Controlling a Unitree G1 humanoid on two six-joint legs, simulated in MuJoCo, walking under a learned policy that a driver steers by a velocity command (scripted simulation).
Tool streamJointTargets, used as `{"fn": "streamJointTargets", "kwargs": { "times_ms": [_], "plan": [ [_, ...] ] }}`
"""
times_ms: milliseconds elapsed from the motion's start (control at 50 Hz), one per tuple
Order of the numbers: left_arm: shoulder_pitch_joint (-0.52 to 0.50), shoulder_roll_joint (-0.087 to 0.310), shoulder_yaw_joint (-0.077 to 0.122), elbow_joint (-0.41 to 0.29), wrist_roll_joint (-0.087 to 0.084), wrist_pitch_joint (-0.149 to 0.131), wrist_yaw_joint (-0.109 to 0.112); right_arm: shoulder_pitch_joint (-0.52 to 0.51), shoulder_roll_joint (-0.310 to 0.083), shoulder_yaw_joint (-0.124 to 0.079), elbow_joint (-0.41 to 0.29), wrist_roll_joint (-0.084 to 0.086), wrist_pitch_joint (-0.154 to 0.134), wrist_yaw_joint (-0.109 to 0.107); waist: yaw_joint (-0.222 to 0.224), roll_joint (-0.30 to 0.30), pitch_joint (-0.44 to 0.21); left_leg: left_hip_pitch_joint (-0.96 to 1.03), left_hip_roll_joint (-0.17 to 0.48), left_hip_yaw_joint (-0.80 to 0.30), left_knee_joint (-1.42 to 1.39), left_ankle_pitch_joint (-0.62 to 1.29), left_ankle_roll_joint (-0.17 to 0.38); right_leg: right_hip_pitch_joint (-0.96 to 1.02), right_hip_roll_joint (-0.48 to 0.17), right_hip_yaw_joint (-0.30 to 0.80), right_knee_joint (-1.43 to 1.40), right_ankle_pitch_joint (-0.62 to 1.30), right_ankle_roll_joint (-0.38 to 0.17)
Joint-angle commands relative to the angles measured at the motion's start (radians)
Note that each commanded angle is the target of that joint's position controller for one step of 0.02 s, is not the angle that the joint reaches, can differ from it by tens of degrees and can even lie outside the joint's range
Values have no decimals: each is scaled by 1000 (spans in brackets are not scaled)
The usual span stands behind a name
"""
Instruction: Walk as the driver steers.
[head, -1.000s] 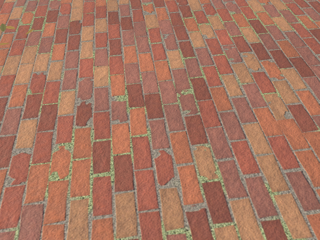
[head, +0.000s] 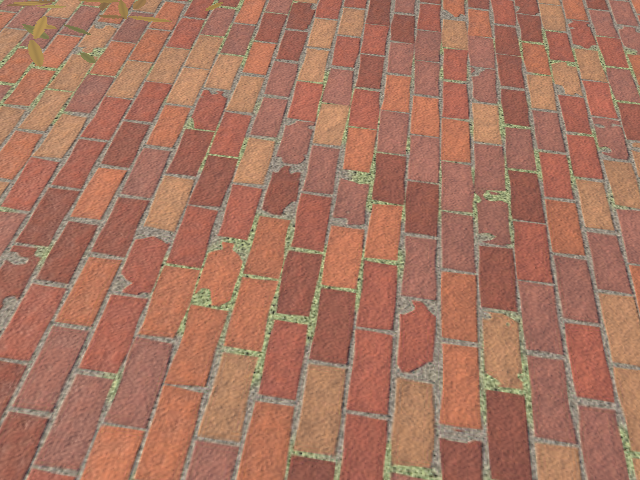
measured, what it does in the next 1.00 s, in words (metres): walks ahead: right foot, then left foot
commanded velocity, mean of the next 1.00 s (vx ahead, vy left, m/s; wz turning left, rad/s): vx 0.44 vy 0.00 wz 0.07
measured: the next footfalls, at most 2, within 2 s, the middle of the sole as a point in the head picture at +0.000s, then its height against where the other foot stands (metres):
right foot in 0.42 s outside the picture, level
left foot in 0.94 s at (317, 437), level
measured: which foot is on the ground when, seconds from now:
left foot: down 0.00-0.44, up 0.46-0.92, down 0.94-1.00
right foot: up 0.00-0.40, down 0.42-0.96, up 0.98-1.00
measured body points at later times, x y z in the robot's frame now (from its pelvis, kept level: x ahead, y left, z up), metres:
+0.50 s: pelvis +0.18 -0.08 -0.01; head +0.20 -0.09 +0.44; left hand +0.32 +0.18 -0.12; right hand +0.15 -0.33 -0.16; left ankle +0.03 +0.04 -0.69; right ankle +0.22 -0.16 -0.75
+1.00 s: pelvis +0.46 -0.07 -0.03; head +0.50 -0.06 +0.42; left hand +0.39 +0.17 -0.17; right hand +0.64 -0.30 -0.14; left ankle +0.55 -0.01 -0.75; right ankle +0.25 -0.16 -0.68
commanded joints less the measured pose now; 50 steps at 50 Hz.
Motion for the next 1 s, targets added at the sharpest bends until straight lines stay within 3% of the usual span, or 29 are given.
{"fn": "streamJointTargets", "kwargs": {
  "times_ms": [20,180,320,360,400,420,440,460,480,500,520,560,640,740,820,880,920,940,960,980,1000],
  "plan": [
    [-15,57,10,-44,3,-15,-12,106,-119,-22,-3,2,-31,3,-19,94,18,180,271,-326,-241,-220,114,-182,-23,11,-72,59,13],
    [-117,60,12,-97,-4,-32,-25,159,-145,-25,18,-3,-58,11,-50,106,66,180,304,-314,-282,-240,138,-228,-36,-6,-206,115,21],
    [-192,55,5,-160,-12,-50,-34,182,-150,-26,32,-11,-80,13,-64,117,102,157,310,-264,-226,-123,129,-134,-26,-24,-355,100,-14],
    [-166,60,6,-171,-15,-56,-33,166,-162,-28,31,-10,-84,14,-42,125,99,118,314,-250,-187,-36,112,-19,-8,-43,-410,73,-35],
    [-24,68,17,-135,-16,-66,-22,131,-175,-29,30,-3,-84,15,36,96,60,42,278,-196,-50,179,72,231,45,-82,-512,96,-56],
    [119,107,34,-88,-9,-80,-8,137,-154,-21,33,-4,-87,18,87,30,-26,-20,210,-127,151,286,43,441,35,-49,-537,78,-75],
    [313,196,53,-67,14,-93,4,114,-106,-4,-2,-3,-89,19,166,-117,-160,-160,129,-34,486,102,3,641,-215,250,-631,-164,-130],
    [358,296,69,-40,10,-87,-1,195,-50,3,-12,11,-92,22,111,-316,-169,-447,-18,16,734,-365,-25,748,-392,699,-802,-282,-219],
    [261,206,51,-54,-8,-76,-8,163,-125,-12,2,-16,-81,22,62,-121,-51,-504,68,-55,847,-296,-3,616,-365,678,-811,-357,-220],
    [151,135,30,-85,-17,-78,-16,103,-121,-11,-6,-19,-80,35,29,-20,26,-494,123,-56,837,-180,2,500,-315,524,-804,-280,-201],
    [108,98,18,-91,-17,-85,-22,74,-98,-5,-9,-14,-79,43,12,4,47,-454,154,-45,796,-113,-7,429,-262,403,-820,-122,-182],
    [115,63,3,-76,-20,-97,-17,67,-86,-3,-3,-27,-60,53,-8,-47,38,-406,181,-13,754,-59,-33,395,-186,249,-839,101,-156],
    [239,76,0,-19,-33,-114,-12,-19,-72,1,-24,-30,-38,63,-7,-41,38,-483,183,42,731,0,-66,447,-159,128,-819,496,-164],
    [310,59,-14,17,-32,-111,-7,-248,-49,21,-96,-21,-35,67,31,-44,88,-498,161,107,480,130,-86,448,-114,44,-830,659,-151],
    [357,78,-17,48,-27,-111,6,-361,-43,36,-130,-12,-40,62,52,-54,105,-413,119,143,271,173,-53,515,-140,33,-831,747,-148],
    [329,100,-15,59,-21,-109,16,-306,-76,25,-119,-11,-48,47,4,-67,66,-293,71,147,213,91,2,596,-169,20,-723,1006,-145],
    [306,120,-11,62,-11,-99,19,-107,-120,3,-54,-11,-57,29,-78,-71,-44,-87,23,146,165,30,44,622,-163,12,-478,1127,-135],
    [288,121,-12,57,-20,-94,16,41,-146,-11,-12,-24,-66,20,-147,-49,-118,133,70,104,113,77,72,505,-137,-10,-275,975,-127],
    [305,78,-23,24,-27,-94,12,189,-235,-34,10,-48,-68,10,-173,72,-245,364,316,-167,116,0,122,306,-65,-56,45,546,-118],
    [430,9,-27,30,-66,-91,0,162,-259,-46,10,-32,-55,19,-83,292,-343,563,529,-670,-22,-47,275,-31,133,-22,394,-222,-81],
    [327,100,-9,20,-36,-85,7,47,-209,-37,-10,-3,-49,30,-65,80,-205,439,471,-588,-71,-132,234,-132,56,72,413,-152,-102]
  ]
}}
